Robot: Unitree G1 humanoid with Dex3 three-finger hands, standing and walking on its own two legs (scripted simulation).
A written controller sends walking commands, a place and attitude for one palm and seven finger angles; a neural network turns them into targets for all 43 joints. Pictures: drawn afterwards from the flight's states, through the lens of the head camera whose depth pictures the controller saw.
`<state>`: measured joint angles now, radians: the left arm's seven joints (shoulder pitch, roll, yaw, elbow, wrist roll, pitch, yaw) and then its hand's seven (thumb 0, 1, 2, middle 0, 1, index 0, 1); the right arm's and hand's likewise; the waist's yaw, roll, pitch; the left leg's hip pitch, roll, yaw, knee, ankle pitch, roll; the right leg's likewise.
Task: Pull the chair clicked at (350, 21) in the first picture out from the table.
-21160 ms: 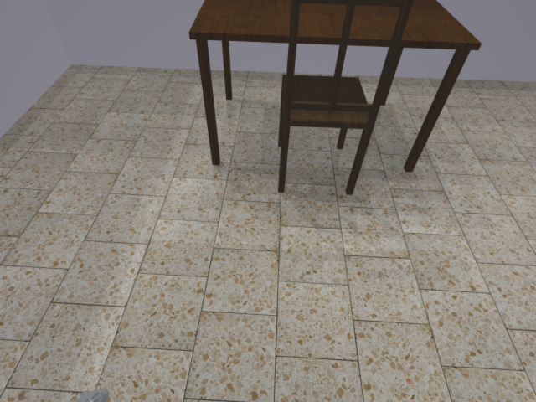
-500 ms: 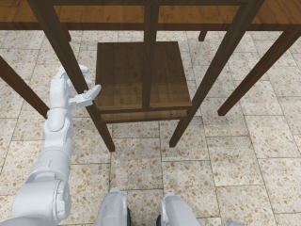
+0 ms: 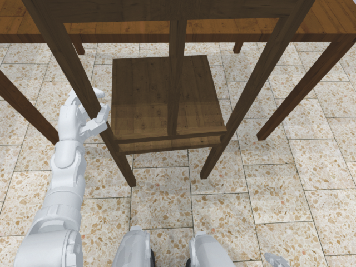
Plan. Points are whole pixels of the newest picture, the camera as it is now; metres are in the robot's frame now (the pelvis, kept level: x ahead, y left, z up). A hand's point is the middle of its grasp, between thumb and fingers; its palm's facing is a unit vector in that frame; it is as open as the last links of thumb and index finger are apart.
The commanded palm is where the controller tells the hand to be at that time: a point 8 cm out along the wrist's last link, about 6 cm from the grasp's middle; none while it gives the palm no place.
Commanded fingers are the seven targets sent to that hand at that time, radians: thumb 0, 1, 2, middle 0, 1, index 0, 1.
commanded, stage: hook a spindle and tug to test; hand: left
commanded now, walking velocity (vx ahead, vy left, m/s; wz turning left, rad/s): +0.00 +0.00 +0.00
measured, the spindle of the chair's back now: (173, 94) +0.48 -0.01 +0.06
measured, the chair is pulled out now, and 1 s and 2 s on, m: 0.02 0.10 0.23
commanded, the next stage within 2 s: step backward, pulling the chair out in 0.24 s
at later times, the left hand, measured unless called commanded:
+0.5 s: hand (98, 129) +0.41 +0.16 +0.04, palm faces +0.08 -0.99 -0.13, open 6.1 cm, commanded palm +0.40 +0.21 +0.04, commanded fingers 0.00 0.90 0.90 -0.50 -1.45 -0.50 -1.45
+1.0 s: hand (106, 160) +0.33 +0.13 +0.05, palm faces +0.02 -0.99 -0.13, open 5.8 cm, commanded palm +0.33 +0.18 +0.05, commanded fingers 0.00 0.90 0.90 -0.50 -1.45 -0.50 -1.45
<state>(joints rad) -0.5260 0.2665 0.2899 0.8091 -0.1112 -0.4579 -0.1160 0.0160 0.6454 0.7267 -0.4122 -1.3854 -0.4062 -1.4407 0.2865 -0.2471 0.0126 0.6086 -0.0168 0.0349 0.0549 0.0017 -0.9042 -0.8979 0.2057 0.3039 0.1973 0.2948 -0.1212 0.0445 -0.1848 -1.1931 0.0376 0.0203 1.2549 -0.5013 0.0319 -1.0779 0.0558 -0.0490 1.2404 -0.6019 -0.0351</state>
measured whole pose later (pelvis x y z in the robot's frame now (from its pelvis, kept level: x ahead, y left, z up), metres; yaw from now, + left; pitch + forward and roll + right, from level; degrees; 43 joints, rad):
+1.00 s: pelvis -0.04 +0.01 +0.10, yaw +0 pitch +6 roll -1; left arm -0.52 0.16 0.07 1.04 -0.08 -0.19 0.06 0.09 0.63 0.69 -0.26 -1.15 -0.50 -1.45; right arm 0.24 -0.23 0.01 0.71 0.06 0.05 -0.09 0.00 -0.90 -0.90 0.21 0.30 0.20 0.29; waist -0.07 0.04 0.09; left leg -0.52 0.01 0.06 0.59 -0.17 0.04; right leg -0.45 0.04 0.00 0.62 -0.27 -0.01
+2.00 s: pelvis -0.17 -0.01 +0.09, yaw +4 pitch +3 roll +4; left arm -0.48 0.16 -0.02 0.96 -0.08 -0.15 0.09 0.05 0.60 0.70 -0.26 -1.16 -0.50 -1.45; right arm 0.26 -0.26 0.01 0.73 0.06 0.00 -0.13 0.00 -0.90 -0.90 0.21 0.30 0.20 0.29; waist -0.05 -0.03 0.12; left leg -0.34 -0.05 0.01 0.63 -0.34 -0.02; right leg -0.58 -0.06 0.00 0.56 -0.03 -0.01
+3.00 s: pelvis -0.22 -0.01 +0.10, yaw +4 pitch +3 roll +2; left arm -0.58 0.17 0.00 1.04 -0.06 -0.14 0.10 0.04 0.60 0.68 -0.22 -1.19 -0.50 -1.45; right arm 0.17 -0.27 0.00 0.74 0.06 0.01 -0.12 0.00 -0.90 -0.90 0.21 0.30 0.20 0.30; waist -0.06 -0.02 0.15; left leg -0.39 -0.02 0.01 0.59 -0.26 -0.02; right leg -0.52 -0.05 -0.03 0.55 -0.08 0.00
